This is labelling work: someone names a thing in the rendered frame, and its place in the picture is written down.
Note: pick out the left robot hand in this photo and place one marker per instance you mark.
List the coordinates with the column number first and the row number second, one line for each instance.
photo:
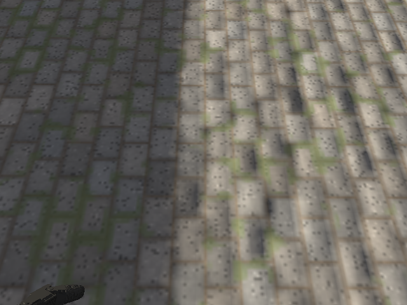
column 58, row 295

